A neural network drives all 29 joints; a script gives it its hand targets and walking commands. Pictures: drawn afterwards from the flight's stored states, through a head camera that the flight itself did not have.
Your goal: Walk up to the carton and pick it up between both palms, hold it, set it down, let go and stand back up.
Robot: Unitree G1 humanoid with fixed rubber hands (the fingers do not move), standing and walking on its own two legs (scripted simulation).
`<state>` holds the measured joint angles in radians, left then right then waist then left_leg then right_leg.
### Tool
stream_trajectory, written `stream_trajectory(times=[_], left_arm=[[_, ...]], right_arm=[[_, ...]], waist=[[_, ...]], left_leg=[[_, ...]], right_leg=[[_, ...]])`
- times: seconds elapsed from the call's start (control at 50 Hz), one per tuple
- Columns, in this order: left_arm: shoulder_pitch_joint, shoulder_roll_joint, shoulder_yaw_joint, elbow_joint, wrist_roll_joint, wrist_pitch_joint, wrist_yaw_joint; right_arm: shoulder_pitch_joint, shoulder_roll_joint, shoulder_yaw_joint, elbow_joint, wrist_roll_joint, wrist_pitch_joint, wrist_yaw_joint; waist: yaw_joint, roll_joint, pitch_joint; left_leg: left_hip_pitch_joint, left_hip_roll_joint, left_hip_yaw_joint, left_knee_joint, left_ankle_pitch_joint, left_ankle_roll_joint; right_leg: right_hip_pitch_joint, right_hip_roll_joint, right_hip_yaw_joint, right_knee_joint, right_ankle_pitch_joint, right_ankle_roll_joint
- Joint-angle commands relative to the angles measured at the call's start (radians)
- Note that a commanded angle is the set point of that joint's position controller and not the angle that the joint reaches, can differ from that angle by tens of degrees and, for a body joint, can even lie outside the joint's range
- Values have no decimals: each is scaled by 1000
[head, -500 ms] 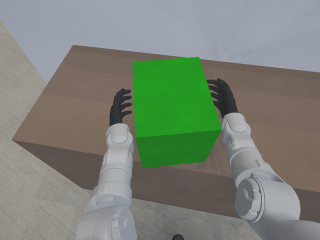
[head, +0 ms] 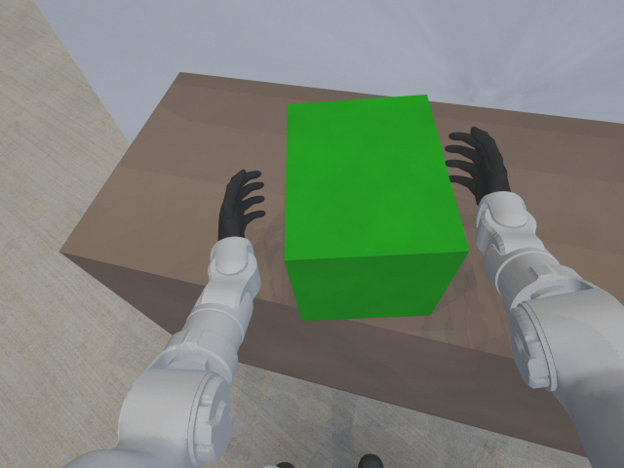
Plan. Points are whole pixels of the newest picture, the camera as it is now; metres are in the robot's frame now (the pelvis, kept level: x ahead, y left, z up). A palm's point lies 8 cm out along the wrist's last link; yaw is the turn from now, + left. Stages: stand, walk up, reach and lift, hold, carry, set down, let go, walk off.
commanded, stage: set down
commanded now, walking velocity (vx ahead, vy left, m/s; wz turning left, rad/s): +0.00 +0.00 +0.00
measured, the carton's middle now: (361, 213) +0.44 +0.00 +0.01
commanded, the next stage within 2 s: none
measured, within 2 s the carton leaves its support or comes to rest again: neither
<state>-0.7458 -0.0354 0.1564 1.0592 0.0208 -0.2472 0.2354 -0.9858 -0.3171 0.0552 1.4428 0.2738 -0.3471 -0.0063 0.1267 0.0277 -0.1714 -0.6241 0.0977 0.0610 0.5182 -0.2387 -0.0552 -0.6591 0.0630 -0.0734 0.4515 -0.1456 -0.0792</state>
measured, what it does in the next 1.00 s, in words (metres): stands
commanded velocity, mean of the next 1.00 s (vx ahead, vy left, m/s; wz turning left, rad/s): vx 0.00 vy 0.00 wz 0.00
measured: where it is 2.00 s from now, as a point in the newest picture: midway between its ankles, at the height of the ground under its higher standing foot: outside the picture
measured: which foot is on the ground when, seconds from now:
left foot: down 0.00-1.00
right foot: down 0.00-1.00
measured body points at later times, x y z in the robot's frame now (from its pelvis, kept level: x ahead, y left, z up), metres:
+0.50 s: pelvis -0.02 +0.00 +0.01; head +0.05 -0.01 +0.45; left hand +0.42 +0.18 +0.11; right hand +0.48 -0.19 +0.13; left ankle -0.02 +0.15 -0.73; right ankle +0.02 -0.07 -0.73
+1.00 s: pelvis +0.00 +0.01 +0.02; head +0.03 +0.00 +0.47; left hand +0.40 +0.18 +0.15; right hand +0.45 -0.23 +0.16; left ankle -0.02 +0.15 -0.73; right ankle +0.02 -0.07 -0.73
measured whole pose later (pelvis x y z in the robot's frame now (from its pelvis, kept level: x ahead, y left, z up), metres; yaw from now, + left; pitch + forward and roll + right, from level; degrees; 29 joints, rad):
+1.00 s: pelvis +0.00 +0.01 +0.02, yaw +1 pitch +6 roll +0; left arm -0.64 0.02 0.16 0.32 0.00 0.54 0.21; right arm -0.88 -0.53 0.08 0.96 0.39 0.17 0.13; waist 0.05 0.00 -0.05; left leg -0.25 0.06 0.05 0.32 -0.17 -0.04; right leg -0.31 0.05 -0.03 0.31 -0.11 -0.06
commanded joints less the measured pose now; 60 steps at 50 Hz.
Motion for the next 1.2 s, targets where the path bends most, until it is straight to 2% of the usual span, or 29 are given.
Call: stream_trajectory(times=[0.0, 0.04, 0.1, 0.18, 0.28, 0.32, 0.4, 0.48, 0.54, 0.62, 0.74, 0.8, 0.86, 0.94, 1.06, 1.1, 1.18], left_arm=[[-367, 89, -34, -181, -30, -36, -9], [-375, 100, -54, -212, -49, -19, -14], [-389, 118, -69, -260, -63, 28, -19], [-413, 132, -90, -288, -91, 106, -24], [-443, 165, -69, -279, -97, 205, -30], [-458, 174, -63, -277, -94, 239, -29], [-507, 190, -56, -345, -93, 301, -15], [-538, 185, -68, -457, -85, 386, 3], [-537, 180, -70, -533, -86, 461, 12], [-503, 169, -60, -615, -76, 566, 14], [-400, 150, -28, -767, -51, 709, 3], [-327, 141, -12, -826, -37, 756, -12], [-270, 133, 1, -866, -23, 773, -23], [-195, 114, 1, -902, -11, 757, -30], [-48, 85, -28, -1002, -5, 678, -35], [-3, 75, -50, -1031, -10, 648, -36], [64, 60, -83, -1051, -15, 595, -32]], right_arm=[[-393, -198, 33, -134, 66, -31, 23], [-395, -217, 45, -146, 93, -17, 40], [-411, -249, 65, -180, 129, 17, 68], [-439, -270, 90, -217, 158, 78, 96], [-462, -270, 105, -232, 165, 164, 109], [-462, -272, 99, -221, 160, 197, 115], [-490, -291, 63, -277, 141, 245, 116], [-499, -320, 16, -332, 115, 290, 114], [-502, -339, -9, -372, 99, 328, 114], [-483, -364, -40, -420, 77, 381, 112], [-409, -388, -42, -506, 91, 461, 124], [-351, -381, -30, -549, 107, 483, 129], [-304, -367, -16, -592, 117, 490, 133], [-231, -350, -11, -630, 124, 481, 146], [-69, -337, -43, -725, 103, 414, 158], [-18, -340, -65, -762, 90, 382, 159], [61, -329, -104, -826, 58, 330, 164]], waist=[[-19, -107, -671], [-23, -102, -678], [-12, -96, -667], [-4, -131, -595], [9, -185, -501], [13, -180, -469], [4, -160, -494], [-18, -104, -526], [-34, -92, -530], [-58, -94, -510], [-70, -94, -462], [-75, -104, -410], [-72, -108, -364], [-68, -96, -312], [-90, -96, -320], [-106, -99, -325], [-114, -108, -297]], left_leg=[[81, -75, 6, 6, 351, -22], [82, -77, 3, -3, 338, -22], [116, -79, 2, -18, 333, -18], [104, -78, -3, -48, 271, -1], [56, -81, -5, -82, 173, 25], [59, -82, -7, -97, 152, 28], [77, -83, -7, -119, 139, 25], [155, -82, -12, -142, 155, 12], [224, -81, -18, -152, 178, 11], [298, -81, -26, -166, 215, 11], [376, -88, -36, -182, 312, 10], [381, -96, -38, -191, 317, 19], [366, -103, -39, -204, 301, 27], [359, -108, -43, -215, 263, 35], [392, -108, -50, -203, 280, 41], [407, -106, -55, -198, 281, 41], [423, -99, -58, -204, 222, 51]], right_leg=[[561, -5, 101, 75, 582, 83], [556, -6, 101, 67, 556, 86], [540, -5, 97, 45, 507, 83], [532, -15, 105, 22, 432, 91], [557, -41, 143, -4, 291, 107], [555, -46, 149, -19, 231, 104], [584, -48, 155, -34, 219, 105], [596, -35, 128, -43, 283, 98], [589, -24, 108, -49, 334, 94], [613, -10, 92, -56, 415, 99], [689, 4, 82, -58, 546, 103], [724, 2, 88, -57, 578, 109], [756, -5, 97, -56, 587, 111], [751, -12, 108, -62, 532, 103], [746, -16, 112, -65, 535, 92], [733, -16, 111, -67, 527, 87], [673, -21, 114, -87, 402, 76]])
